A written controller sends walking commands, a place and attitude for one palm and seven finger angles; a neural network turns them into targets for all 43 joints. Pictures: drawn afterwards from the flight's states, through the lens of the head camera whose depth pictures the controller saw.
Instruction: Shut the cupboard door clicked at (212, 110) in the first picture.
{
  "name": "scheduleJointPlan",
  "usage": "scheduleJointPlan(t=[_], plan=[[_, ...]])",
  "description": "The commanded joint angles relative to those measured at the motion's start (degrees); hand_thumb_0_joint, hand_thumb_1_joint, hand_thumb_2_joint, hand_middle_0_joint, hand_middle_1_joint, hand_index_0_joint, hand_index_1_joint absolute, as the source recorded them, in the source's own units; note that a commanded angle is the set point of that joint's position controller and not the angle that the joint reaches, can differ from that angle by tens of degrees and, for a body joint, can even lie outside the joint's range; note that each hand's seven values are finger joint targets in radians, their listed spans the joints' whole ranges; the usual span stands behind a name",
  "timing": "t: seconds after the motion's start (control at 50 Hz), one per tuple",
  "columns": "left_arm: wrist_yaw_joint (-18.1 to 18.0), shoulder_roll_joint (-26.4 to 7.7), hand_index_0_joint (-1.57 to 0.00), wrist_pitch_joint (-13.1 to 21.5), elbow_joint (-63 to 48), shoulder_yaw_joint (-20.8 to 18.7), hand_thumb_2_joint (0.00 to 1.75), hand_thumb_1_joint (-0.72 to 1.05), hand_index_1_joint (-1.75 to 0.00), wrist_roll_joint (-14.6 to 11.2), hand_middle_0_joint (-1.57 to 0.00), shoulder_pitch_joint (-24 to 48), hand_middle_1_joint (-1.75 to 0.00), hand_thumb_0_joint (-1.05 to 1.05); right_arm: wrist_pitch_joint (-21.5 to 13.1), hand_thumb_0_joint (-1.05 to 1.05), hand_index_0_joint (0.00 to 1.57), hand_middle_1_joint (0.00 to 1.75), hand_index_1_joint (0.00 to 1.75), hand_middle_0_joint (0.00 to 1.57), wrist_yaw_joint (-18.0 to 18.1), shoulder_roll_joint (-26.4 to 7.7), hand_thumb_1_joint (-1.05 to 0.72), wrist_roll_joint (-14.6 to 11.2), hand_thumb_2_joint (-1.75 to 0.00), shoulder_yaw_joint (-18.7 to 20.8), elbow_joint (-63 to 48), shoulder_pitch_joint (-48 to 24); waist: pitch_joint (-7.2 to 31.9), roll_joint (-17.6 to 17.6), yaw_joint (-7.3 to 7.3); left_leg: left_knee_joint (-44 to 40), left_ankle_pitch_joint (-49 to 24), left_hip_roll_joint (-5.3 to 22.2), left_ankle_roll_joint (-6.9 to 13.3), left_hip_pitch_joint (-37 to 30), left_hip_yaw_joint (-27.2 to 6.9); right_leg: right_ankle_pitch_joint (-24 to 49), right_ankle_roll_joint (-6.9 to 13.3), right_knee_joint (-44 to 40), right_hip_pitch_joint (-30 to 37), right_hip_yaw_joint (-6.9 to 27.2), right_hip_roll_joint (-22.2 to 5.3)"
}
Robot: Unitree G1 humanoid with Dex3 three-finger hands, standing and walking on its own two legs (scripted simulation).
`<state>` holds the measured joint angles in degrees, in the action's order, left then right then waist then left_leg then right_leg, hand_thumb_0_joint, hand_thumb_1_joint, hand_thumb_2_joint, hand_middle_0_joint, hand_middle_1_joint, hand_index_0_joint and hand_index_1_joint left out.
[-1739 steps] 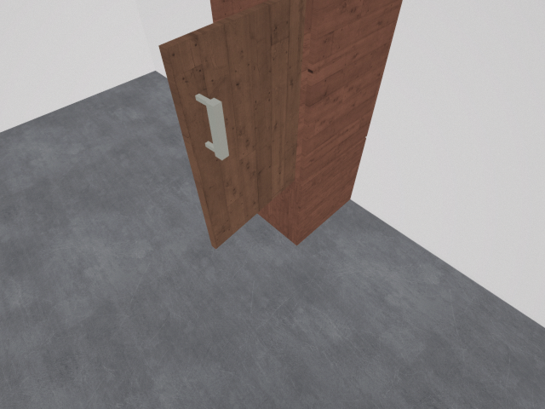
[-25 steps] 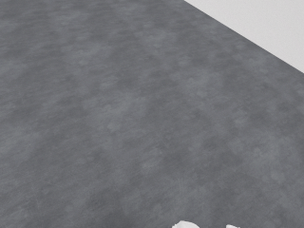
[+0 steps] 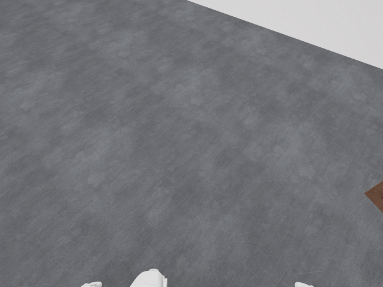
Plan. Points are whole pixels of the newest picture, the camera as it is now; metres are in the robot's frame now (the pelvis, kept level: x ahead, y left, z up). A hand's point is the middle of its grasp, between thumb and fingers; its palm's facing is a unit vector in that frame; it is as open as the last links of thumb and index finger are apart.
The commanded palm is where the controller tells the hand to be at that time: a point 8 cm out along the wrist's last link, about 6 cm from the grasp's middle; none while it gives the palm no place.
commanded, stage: turn to face it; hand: left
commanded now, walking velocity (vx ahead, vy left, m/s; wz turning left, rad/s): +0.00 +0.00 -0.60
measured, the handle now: out of the picture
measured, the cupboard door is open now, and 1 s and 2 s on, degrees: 62 62 62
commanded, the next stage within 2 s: take the last steps up to it in 1.74 s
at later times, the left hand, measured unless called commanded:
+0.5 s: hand (132, 258) +0.20 +0.16 -0.16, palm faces -0.32 -0.91 -0.28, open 7.4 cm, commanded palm none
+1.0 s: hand (148, 241) +0.24 +0.13 -0.18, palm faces -0.52 -0.83 -0.21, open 7.4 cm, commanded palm none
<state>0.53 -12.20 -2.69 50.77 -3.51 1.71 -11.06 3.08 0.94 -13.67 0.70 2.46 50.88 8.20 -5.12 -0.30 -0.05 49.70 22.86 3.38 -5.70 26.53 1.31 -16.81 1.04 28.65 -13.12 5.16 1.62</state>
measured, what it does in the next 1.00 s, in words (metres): steps on the spot, turning right: left foot, then right foot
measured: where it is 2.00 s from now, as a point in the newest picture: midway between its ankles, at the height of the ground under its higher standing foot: outside the picture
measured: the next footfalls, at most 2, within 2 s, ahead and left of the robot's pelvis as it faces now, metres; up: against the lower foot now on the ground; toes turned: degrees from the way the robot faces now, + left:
left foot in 0.08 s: +0.08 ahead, +0.14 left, +0.00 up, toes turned -1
right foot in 0.48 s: +0.01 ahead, -0.13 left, +0.00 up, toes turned -23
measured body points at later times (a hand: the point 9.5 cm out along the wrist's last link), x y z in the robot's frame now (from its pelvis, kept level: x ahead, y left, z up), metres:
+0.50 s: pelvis +0.02 -0.01 -0.02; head +0.06 -0.04 +0.43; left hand +0.21 +0.21 -0.14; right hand -0.02 -0.28 -0.17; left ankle +0.04 +0.14 -0.73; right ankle -0.03 -0.11 -0.74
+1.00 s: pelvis +0.06 -0.01 -0.01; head +0.12 -0.01 +0.44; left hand +0.27 +0.18 -0.17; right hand +0.02 -0.28 -0.12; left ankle +0.13 +0.08 -0.74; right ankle -0.05 -0.09 -0.69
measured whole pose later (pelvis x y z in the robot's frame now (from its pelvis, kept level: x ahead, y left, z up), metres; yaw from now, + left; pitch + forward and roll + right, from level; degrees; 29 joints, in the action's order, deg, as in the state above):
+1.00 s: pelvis +0.06 -0.01 -0.01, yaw -36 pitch +2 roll -1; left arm 0.8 -15.5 -4.5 51.9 -5.3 1.3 -11.5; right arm 0.9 1.5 -11.6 1.7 0.3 48.5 8.0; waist -4.5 -3.6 1.4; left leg 33.4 17.4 3.1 0.5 17.5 4.5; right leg -29.5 -1.4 55.0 -23.5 4.4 3.4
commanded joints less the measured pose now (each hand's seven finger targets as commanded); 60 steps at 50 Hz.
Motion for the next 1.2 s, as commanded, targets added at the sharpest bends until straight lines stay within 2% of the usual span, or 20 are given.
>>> scheduleJointPlan(t=[0.0,0.04,0.06,0.08,0.1,0.2,0.34,0.42,0.46,0.5,0.6,0.74,0.84,0.86,0.88,0.9,0.92,0.96,1.04,1.18], plan=[[-1.1,-12.8,-0.2,1.1,-4.1,-3.7,0.9,0.9,-0.3,-0.2,-0.2,1.6,-0.3,0.0,-2.3,0.0,0.2,0.3,0.3,0.2,0.5,-4.9,-0.9,-0.6,-0.9,1.6,-4.3,2.7,6.6,-9.2,-0.97,-14.4,-4.9,-1.6,1.1,-9.0,0.1,26.5,7.3,-2.4,-0.6,14.3,-12.5],[-1.0,-9.0,-0.2,0.5,-5.2,-3.0,0.9,0.9,-0.3,-1.2,-0.2,1.7,-0.3,0.0,-3.5,0.0,0.2,0.3,0.3,0.2,0.9,-8.9,-0.9,0.0,-0.9,2.1,-2.7,7.5,9.3,1.8,-2.58,-29.4,-14.7,5.2,3.1,-22.0,-5.5,13.2,2.0,5.7,-8.9,9.0,-4.8],[-0.4,-6.1,-0.2,0.4,-5.7,-2.4,0.9,0.9,-0.3,-1.7,-0.2,-0.8,-0.3,0.0,-3.8,0.0,0.2,0.3,0.3,0.2,1.1,-14.5,-0.9,0.7,-0.9,2.9,-3.2,9.1,11.6,18.0,-2.33,-31.3,-26.8,20.0,9.6,-27.8,-20.4,-13.0,-1.9,19.0,-17.4,0.1,2.8],[-0.4,-7.6,-0.2,0.5,-6.1,-2.4,0.9,0.9,-0.3,-1.3,-0.2,0.7,-0.3,0.0,-3.4,0.0,0.2,0.3,0.3,0.2,1.3,-15.0,-0.9,1.0,-0.9,2.9,-3.6,10.2,11.3,15.8,-3.24,-31.1,-31.6,25.4,15.0,-24.3,-23.0,-21.4,-2.3,31.7,-17.0,-1.5,1.1],[-0.1,-7.7,-0.2,0.7,-7.2,-2.3,0.9,0.9,-0.3,-0.9,-0.2,1.0,-0.3,0.0,-3.3,0.0,0.2,0.3,0.3,0.2,1.3,-14.0,-0.9,1.2,-0.9,2.4,-5.2,8.3,8.5,8.8,-2.25,-31.1,-28.7,25.0,16.4,-18.8,-20.5,-19.2,-2.6,36.3,-16.3,-1.4,-1.7],[1.7,-6.7,-0.2,-0.8,-4.8,-2.9,0.9,0.9,-0.3,-0.6,-0.2,0.6,-0.3,0.0,-3.5,0.0,0.2,0.3,0.3,0.2,1.8,-9.5,-0.9,1.1,-0.9,1.4,-6.0,2.6,6.9,12.1,0.29,-29.7,-33.6,15.3,12.4,-19.8,-2.6,-9.6,-4.7,38.9,-17.8,-5.3,-3.4],[2.1,-4.9,-0.2,-0.4,-6.2,-1.9,0.9,0.9,-0.3,-0.7,-0.2,5.3,-0.3,0.0,-3.0,0.0,0.2,0.3,0.3,0.2,0.8,-11.4,-0.9,1.2,-0.9,2.8,-3.3,7.5,8.6,13.9,-2.6,-26.2,-36.3,17.2,12.5,-23.6,3.4,-9.1,-3.9,18.8,-11.5,-10.4,-2.9],[1.8,-7.4,-0.2,0.5,-4.0,-2.4,0.9,0.9,-0.3,-0.6,-0.2,-2.1,-0.3,0.0,-2.5,0.0,0.2,0.3,0.3,0.2,0.2,-12.2,-0.9,0.6,-0.9,3.6,-3.7,4.0,10.0,9.7,1.78,-15.4,-27.0,15.4,7.2,-15.9,7.8,6.1,-1.6,-1.9,4.4,-11.2,-2.2],[0.2,-18.4,-0.2,1.7,-1.8,-4.5,0.9,0.9,-0.3,0.1,-0.2,-8.4,-0.3,0.0,-2.2,0.0,0.2,0.3,0.3,0.2,-0.3,-4.7,-0.9,0.1,-0.9,1.7,-7.8,-0.1,8.0,-19.5,5.43,8.5,14.8,1.6,0.9,8.2,9.8,36.1,7.5,-9.5,14.8,18.2,-23.1],[-1.1,-16.3,-0.2,1.2,-2.4,-4.2,0.9,0.9,-0.3,-0.7,-0.2,-6.7,-0.3,0.0,-0.8,0.0,0.2,0.3,0.3,0.2,0.4,-6.5,-0.9,-0.1,-0.9,1.8,-7.2,-1.0,5.8,-11.3,4.21,19.0,9.9,3.6,1.8,10.4,-1.1,27.6,11.4,-10.9,8.5,16.0,-22.8],[-1.3,-11.5,-0.2,2.1,-4.3,-2.8,0.9,0.9,-0.3,-0.6,-0.2,0.8,-0.3,0.0,-1.4,0.0,0.2,0.3,0.3,0.2,-0.1,-6.0,-0.9,0.2,-0.9,1.7,-4.0,1.6,8.1,-8.6,0.06,12.8,-0.7,2.6,0.1,5.9,-0.5,33.0,8.7,-6.9,7.6,6.4,-14.4],[-1.1,-13.1,-0.2,1.8,-3.1,-3.4,0.9,0.9,-0.3,-0.3,-0.2,-2.7,-0.3,0.0,-1.6,0.0,0.2,0.3,0.3,0.2,0.1,-4.9,-0.9,-0.2,-0.9,1.5,-5.7,-2.0,8.8,-7.4,1.8,-0.3,0.6,-0.6,0.1,3.1,0.0,33.0,10.3,-5.7,8.9,13.2,-14.1],[-1.2,-12.7,-0.2,1.1,-3.8,-3.6,0.9,0.9,-0.3,-0.6,-0.2,1.6,-0.3,0.0,-2.5,0.0,0.2,0.3,0.3,0.2,0.7,-5.4,-0.9,-0.7,-0.9,1.5,-4.4,3.6,9.0,-8.1,-1.59,-19.7,-8.5,-2.0,1.2,-11.6,-0.1,29.0,6.2,-0.8,0.7,15.0,-10.9],[-1.1,-11.0,-0.2,0.8,-4.3,-3.2,0.9,0.9,-0.3,-1.0,-0.2,2.2,-0.3,0.0,-3.0,0.0,0.2,0.3,0.3,0.2,1.0,-7.3,-0.9,-0.5,-0.9,1.7,-3.5,5.9,9.6,-4.7,-2.68,-26.6,-13.5,0.9,1.9,-19.6,-1.5,21.9,3.4,2.5,-5.0,12.3,-7.4],[-0.7,-7.3,-0.2,0.5,-5.0,-2.5,0.9,0.9,-0.3,-1.6,-0.2,-0.3,-0.3,0.0,-3.6,0.0,0.2,0.3,0.3,0.2,1.2,-12.5,-0.9,0.4,-0.9,2.5,-3.6,7.4,11.6,9.9,-2.39,-31.2,-19.9,13.6,6.3,-27.1,-14.5,1.9,-0.3,11.6,-14.4,5.8,0.8],[-0.4,-6.9,-0.2,0.8,-5.6,-2.0,0.9,0.9,-0.3,-1.5,-0.2,0.0,-0.3,0.0,-3.3,0.0,0.2,0.3,0.3,0.2,1.2,-15.0,-0.9,0.6,-0.9,3.0,-4.1,9.1,11.2,18.1,-2.77,-32.0,-29.0,23.9,12.6,-25.8,-22.5,-20.1,-2.5,25.6,-17.4,-2.0,2.2],[-0.2,-8.2,-0.2,0.6,-6.1,-2.5,0.9,0.9,-0.3,-1.0,-0.2,0.6,-0.3,0.0,-2.9,0.0,0.2,0.3,0.3,0.2,1.3,-14.5,-0.9,1.2,-0.9,2.5,-4.9,8.0,9.1,12.7,-2.63,-32.1,-27.6,25.2,16.1,-20.5,-21.6,-20.3,-2.5,34.4,-16.6,-0.8,-0.2],[0.7,-8.6,-0.2,0.0,-4.2,-3.3,0.9,0.9,-0.3,-0.3,-0.2,0.1,-0.3,0.0,-3.4,0.0,0.2,0.3,0.3,0.2,1.7,-11.2,-0.9,1.3,-0.9,1.6,-6.0,2.8,6.7,13.3,0.07,-31.8,-31.7,19.5,14.1,-18.1,-13.5,-13.9,-3.9,40.7,-18.8,-1.4,-1.8],[1.7,-6.8,-0.2,-0.8,-4.3,-2.6,0.9,0.9,-0.3,-0.7,-0.2,1.1,-0.3,0.0,-3.2,0.0,0.2,0.3,0.3,0.2,1.7,-9.8,-0.9,1.2,-0.9,1.5,-5.5,3.6,7.6,11.8,-0.26,-28.6,-37.2,15.0,12.6,-22.7,-1.7,-9.8,-4.8,36.2,-18.2,-5.3,-2.9],[2.0,-5.2,-0.2,-0.4,-5.5,-1.7,0.9,0.9,-0.3,-0.7,-0.2,5.1,-0.3,0.0,-2.8,0.0,0.2,0.3,0.3,0.2,0.8,-12.0,-0.9,1.2,-0.9,2.9,-3.2,6.6,7.6,13.7,-2.2,-25.9,-36.0,17.4,12.3,-22.2,3.2,-8.6,-3.6,17.9,-10.2,-10.4,-2.6]])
